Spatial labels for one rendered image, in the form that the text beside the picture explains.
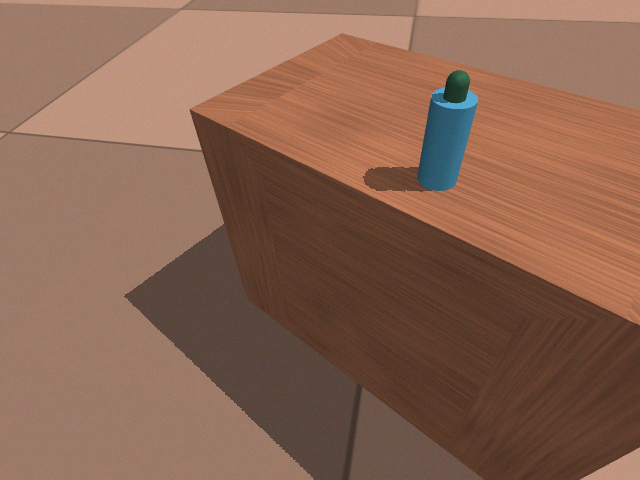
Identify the bottle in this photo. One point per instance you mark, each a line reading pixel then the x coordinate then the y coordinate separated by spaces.
pixel 450 117

